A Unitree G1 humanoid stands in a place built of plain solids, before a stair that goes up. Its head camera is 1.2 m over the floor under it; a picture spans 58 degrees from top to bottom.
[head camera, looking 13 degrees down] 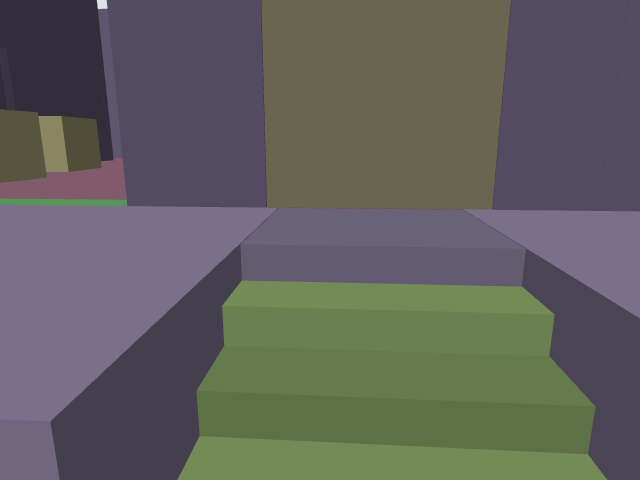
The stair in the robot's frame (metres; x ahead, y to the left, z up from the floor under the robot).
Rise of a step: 0.16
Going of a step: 0.29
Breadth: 1.15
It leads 4 degrees to the right of straight ahead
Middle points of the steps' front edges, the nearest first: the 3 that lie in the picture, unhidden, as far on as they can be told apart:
1.12 -0.20 0.47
1.41 -0.22 0.63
1.70 -0.24 0.78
